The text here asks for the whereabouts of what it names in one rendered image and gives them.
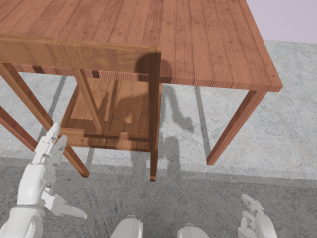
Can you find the robot right hand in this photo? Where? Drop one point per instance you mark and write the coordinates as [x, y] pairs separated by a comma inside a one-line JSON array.
[[260, 224]]

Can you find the chair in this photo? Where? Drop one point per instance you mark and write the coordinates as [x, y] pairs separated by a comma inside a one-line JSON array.
[[102, 113]]

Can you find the left robot shin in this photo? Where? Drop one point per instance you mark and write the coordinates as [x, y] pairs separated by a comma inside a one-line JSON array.
[[131, 217]]

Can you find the right robot thigh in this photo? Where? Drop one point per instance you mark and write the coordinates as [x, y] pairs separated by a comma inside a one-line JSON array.
[[191, 232]]

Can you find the robot left forearm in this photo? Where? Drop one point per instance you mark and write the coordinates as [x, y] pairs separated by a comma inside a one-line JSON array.
[[24, 222]]

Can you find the robot left hand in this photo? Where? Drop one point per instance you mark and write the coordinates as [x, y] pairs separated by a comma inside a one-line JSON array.
[[39, 172]]

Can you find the table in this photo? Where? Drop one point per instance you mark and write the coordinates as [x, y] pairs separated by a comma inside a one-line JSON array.
[[207, 43]]

